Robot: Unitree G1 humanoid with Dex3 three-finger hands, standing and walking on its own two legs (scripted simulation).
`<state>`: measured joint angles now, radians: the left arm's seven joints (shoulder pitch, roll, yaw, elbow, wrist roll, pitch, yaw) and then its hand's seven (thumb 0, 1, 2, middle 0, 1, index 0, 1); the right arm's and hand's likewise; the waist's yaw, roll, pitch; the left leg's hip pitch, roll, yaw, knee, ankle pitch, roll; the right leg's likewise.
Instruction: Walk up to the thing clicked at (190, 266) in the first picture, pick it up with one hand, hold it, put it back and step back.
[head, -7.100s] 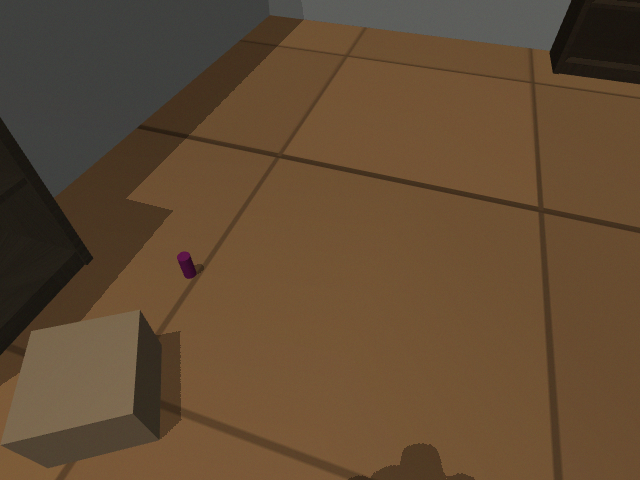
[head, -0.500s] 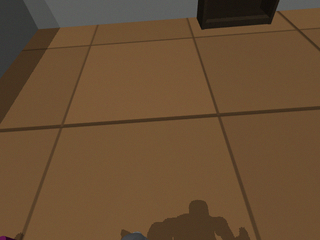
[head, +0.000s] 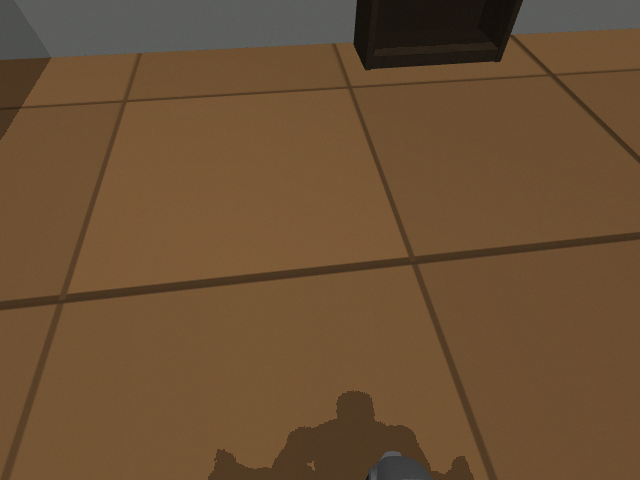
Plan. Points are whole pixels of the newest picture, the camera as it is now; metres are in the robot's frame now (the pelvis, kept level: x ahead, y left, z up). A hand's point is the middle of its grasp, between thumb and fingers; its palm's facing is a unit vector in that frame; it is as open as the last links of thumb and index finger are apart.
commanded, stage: walk up
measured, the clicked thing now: out of the picture +0.02 +0.85 -0.72
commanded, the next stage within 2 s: stand in 1.54 s
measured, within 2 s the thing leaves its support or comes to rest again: neither
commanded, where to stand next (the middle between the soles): +0.29 +0.01 m, yaw +1 degrees
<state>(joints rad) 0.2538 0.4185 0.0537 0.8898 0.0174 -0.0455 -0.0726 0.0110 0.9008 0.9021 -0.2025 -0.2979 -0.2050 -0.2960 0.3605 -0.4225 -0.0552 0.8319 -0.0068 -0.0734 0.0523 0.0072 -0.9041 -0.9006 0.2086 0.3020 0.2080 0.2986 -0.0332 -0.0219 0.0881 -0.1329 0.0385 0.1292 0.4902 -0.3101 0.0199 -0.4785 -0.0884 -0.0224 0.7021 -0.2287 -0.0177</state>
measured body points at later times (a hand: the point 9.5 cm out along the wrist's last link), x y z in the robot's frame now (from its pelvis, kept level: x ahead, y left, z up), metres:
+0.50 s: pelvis +0.16 +0.02 -0.02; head +0.17 +0.04 +0.43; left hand +0.19 +0.35 -0.14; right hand +0.23 -0.31 -0.11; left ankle +0.23 +0.14 -0.74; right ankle +0.14 -0.12 -0.71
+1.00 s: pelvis +0.23 +0.01 -0.02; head +0.26 +0.01 +0.43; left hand +0.35 +0.31 -0.14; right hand +0.31 -0.29 -0.15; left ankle +0.23 +0.14 -0.74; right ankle +0.30 -0.13 -0.74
